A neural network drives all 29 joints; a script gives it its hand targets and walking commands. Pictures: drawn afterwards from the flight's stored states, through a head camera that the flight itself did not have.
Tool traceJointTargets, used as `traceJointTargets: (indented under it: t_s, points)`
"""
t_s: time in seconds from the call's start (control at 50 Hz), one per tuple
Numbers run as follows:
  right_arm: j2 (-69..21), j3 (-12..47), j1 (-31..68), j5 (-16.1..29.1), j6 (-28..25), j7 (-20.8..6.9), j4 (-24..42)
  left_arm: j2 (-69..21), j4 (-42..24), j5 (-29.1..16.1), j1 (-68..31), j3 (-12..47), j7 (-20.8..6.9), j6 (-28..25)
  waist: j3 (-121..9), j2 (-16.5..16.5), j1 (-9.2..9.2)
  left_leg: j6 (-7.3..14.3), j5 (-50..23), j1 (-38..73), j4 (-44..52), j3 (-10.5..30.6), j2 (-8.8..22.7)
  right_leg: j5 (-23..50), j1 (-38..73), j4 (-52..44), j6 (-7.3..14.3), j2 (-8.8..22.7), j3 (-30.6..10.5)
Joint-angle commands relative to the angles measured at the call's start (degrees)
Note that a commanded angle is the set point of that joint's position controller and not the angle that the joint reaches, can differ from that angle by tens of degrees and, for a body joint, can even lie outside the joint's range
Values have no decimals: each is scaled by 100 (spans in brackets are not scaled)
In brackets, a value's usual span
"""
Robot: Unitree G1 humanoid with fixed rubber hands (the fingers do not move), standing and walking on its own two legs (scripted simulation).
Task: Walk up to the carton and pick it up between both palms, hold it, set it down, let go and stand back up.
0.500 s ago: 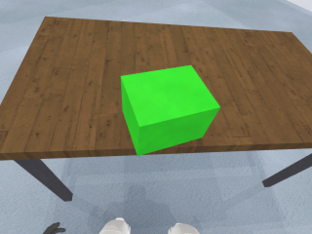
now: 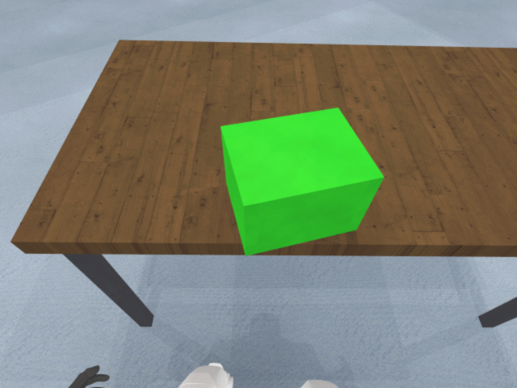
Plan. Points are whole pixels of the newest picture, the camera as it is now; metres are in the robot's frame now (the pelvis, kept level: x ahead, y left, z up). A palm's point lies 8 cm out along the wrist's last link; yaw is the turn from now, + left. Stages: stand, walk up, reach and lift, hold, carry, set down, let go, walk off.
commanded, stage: walk up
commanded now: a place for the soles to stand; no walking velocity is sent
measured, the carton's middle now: (292, 181) +0.45 -0.05 +0.04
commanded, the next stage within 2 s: none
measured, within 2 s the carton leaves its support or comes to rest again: neither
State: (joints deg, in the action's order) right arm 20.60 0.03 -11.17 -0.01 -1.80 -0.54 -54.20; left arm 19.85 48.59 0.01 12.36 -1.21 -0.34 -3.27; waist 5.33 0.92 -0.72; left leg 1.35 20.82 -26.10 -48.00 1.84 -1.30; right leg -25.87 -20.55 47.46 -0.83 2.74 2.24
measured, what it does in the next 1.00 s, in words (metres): steps on the spot: right foot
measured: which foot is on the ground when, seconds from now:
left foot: down 0.00-1.00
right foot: down 0.00-0.14, up 0.16-0.46, down 0.48-1.00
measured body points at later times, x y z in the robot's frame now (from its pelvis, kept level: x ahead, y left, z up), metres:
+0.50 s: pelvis -0.01 -0.05 -0.01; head +0.02 -0.02 +0.44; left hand +0.08 +0.24 -0.15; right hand +0.07 -0.37 -0.10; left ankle +0.05 +0.11 -0.70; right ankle +0.02 -0.19 -0.70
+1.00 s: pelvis +0.01 -0.09 -0.01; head +0.04 -0.09 +0.44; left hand +0.08 +0.21 -0.13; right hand +0.10 -0.40 -0.13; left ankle +0.04 +0.07 -0.70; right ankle +0.02 -0.19 -0.70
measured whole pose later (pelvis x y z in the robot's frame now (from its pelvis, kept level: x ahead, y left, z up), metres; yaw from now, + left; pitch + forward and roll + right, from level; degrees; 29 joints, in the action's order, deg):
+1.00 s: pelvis +0.01 -0.09 -0.01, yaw +3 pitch -2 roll +1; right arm 21.3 0.0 -11.2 0.0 -2.6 1.8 -54.2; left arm 21.1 48.7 0.0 14.2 -1.2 -0.5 -1.8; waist 5.4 -0.8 -0.7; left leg -0.7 23.8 -25.5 -50.3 3.1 2.1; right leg -27.9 -22.6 52.3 2.0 -0.3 1.5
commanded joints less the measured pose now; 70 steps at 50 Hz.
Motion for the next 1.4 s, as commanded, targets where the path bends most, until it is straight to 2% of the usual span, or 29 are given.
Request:
traceJointTargets:
  t_s: [0.0, 0.06, 0.1, 0.12, 0.16, 0.22, 0.34, 0.44, 0.46, 0.48, 0.52, 0.62, 0.68, 0.7, 0.74, 0.78, 0.82, 0.96, 1.0, 1.02, 1.06, 1.12, 1.14, 1.18, 1.26, 1.3, 1.32, 1.34, 1.38]
  points:
    - [1372, -469, 498, -150, -85, 65, 484, 2090, -50, 143, 356, -636, 197, -266, -417, -976, 274, 14, 1154, -1157, -728, 106, 295, 1341, 1123, -2333, 1743, 2061, -2848]
    - [1352, -523, -149, -127, -216, -2, 256, 1865, -279, 134, -181, -510, 199, -228, -650, -773, -147, 157, -133, 389, 767, 143, 401, 2343, 379, -1368, 1179, 1489, -1590]
    - [1632, -649, -529, -174, -323, 62, 143, 1340, -422, 26, -323, -321, 197, -153, -1000, 284, -296, 593, -1389, 1861, 1937, 1908, 1005, 2030, -858, 330, 350, 251, -194]
    - [1867, -677, -469, -170, -323, 77, 173, 1199, -447, 11, -241, -294, 196, -87, -1059, 645, -227, 1024, -1496, 2089, 2342, 2992, 1679, 271, -1247, 712, 129, -132, 21]
    - [2322, -828, -1156, -99, -399, 293, 45, 1603, -695, 254, -407, -525, 123, 222, -844, -352, -337, 1100, -1380, 2185, 2285, 3713, 2196, -994, -1826, 1439, 326, 28, -586]
    - [2129, -840, -869, -112, -436, 490, 124, 1583, -605, 218, -125, -566, 41, 423, -651, 58, -78, 508, -1144, 1977, 2426, 3296, 1972, -507, -1876, 1771, 366, 124, -898]
    - [2115, -808, -348, -219, -505, 475, 258, 1625, -448, 330, 50, -683, -60, 508, -285, 748, 0, 1080, 445, 910, 2495, 2641, 1896, -242, -1415, 1501, 314, 333, -846]
    - [1535, -524, 743, -231, -345, 299, 462, 1494, 191, 191, 1109, -733, 28, 218, -732, 976, 641, 570, 338, -585, 1188, 1096, 1143, 489, 1236, -1068, 366, -29, -260]
    - [1303, -456, 492, -210, -293, 301, 443, 1683, 211, 219, 1115, -759, 50, 147, -540, 173, 571, 307, 302, -881, 24, 571, 684, -130, 1235, -1910, 436, 189, -1057]
    - [1021, -394, 375, -161, -257, 304, 471, 2023, 39, 304, 875, -785, 86, 84, -243, -926, 468, -9, 785, -1365, -1070, -85, 47, -1062, 675, -2846, 745, 1083, -3073]
    - [1630, -542, 256, -181, -268, 337, 341, 2527, -207, 217, 49, -841, 45, 53, 149, -750, 175, -44, 1481, -1257, -1195, -160, 217, -1117, -21, -3118, 1538, 1881, -4271]
    - [1471, -579, -474, -127, -463, 239, 60, 1656, -395, 117, -332, -495, 4, 132, -356, -672, -203, 133, 210, 1160, 1060, 90, 331, 904, -979, -1296, 896, 680, -1908]
    - [2202, -692, -494, -193, -446, 323, 116, 1379, -413, 105, -186, -462, 21, 221, -609, 384, -93, 1174, 958, 1171, 2358, 3171, 2058, -363, -1237, 500, 278, -164, -407]
    - [2246, -708, -154, -201, -421, 341, 151, 1501, -341, 131, 0, -516, 21, 212, -442, 296, 61, 1413, 976, 741, 2165, 3113, 2073, -508, -805, 392, 311, -177, -447]
    - [1872, -531, 465, -166, -354, 326, 263, 1405, -71, 165, 511, -554, 0, 129, -605, 46, 393, 946, 601, 134, 1548, 2005, 1513, -36, 173, -674, 418, -72, -600]
    - [1247, -366, 578, -110, -259, 292, 396, 1888, -123, 212, 471, -687, 15, -17, -193, -1498, 358, 76, 453, -1265, -489, -120, 227, 63, 850, -2568, 780, 1046, -3035]
    - [1517, -448, 491, -122, -211, 322, 346, 2136, -145, 180, 511, -731, 64, -57, -188, -898, 314, 9, 1208, -1454, -827, 43, 381, 971, 969, -2607, 1062, 1538, -3786]
    - [1400, -505, -147, -92, -311, 297, 143, 1772, -432, 132, -112, -570, 127, 13, -593, -971, -53, 95, -24, 427, 531, -304, 384, 3310, 183, -1438, 741, 965, -2104]
    - [1769, -588, -621, -164, -408, 368, 56, 1385, -605, 40, -404, -463, 93, 61, -940, -139, -300, 476, -1424, 1885, 1408, 960, 1052, 3193, -921, 7, 415, 322, -1185]
    - [2131, -685, -704, -131, -420, 389, 68, 1330, -593, 12, -359, -423, 105, 84, -1113, 520, -322, 1173, -1778, 1802, 1729, 2207, 1809, 2204, -973, 1021, 146, -195, -562]
    - [2051, -641, -167, -125, -377, 365, 172, 1464, -385, 76, -98, -488, 121, 127, -905, 512, 20, 1580, -1846, 1234, 1518, 2435, 2160, 118, -629, 619, 104, -162, -403]
    - [1622, -470, 667, -58, -292, 313, 394, 1603, -63, 160, 608, -555, 98, 22, -755, 170, 407, 715, -1319, 24, 668, 1202, 1301, 1236, 512, -1072, 403, 172, -1212]
    - [1416, -418, 696, -26, -230, 308, 452, 1777, -45, 166, 670, -615, 102, -34, -669, -530, 439, 220, -891, -624, -323, 202, 634, 1498, 1009, -1895, 595, 692, -2313]
    - [1427, -425, 685, -82, -141, 356, 374, 2082, -176, 150, 368, -675, 106, -53, -385, -640, 304, 63, 1262, -1031, -767, -48, 406, 1612, 897, -2327, 1071, 1454, -3539]
    - [1479, -534, 128, -88, -256, 283, 187, 1983, -276, 184, -76, -615, 134, -29, -426, -717, 15, 91, 601, 15, 126, -123, 485, 2340, 257, -1798, 952, 1167, -2779]
    - [1580, -568, -418, -113, -398, 309, 36, 1479, -455, 80, -513, -445, 108, 12, -829, -28, -318, 367, -1162, 1670, 1264, 593, 864, 2745, -826, -553, 613, 457, -1492]
    - [1947, -677, -545, -152, -429, 342, 55, 1352, -519, 33, -532, -409, 95, 40, -1047, 643, -357, 885, -1315, 1902, 1700, 1754, 1559, 2394, -1017, 572, 310, -122, -701]
    - [2137, -644, -453, -143, -422, 336, 99, 1364, -462, 44, -425, -435, 109, 91, -1026, 575, -239, 1356, -1431, 1489, 1879, 2570, 2088, 730, -912, 849, 173, -210, -395]
    - [2059, -612, 181, -137, -382, 350, 196, 1439, -236, 91, -61, -465, 77, 122, -720, 512, 70, 1524, -1107, 960, 1726, 2385, 2166, -301, -523, 412, 235, -219, -348]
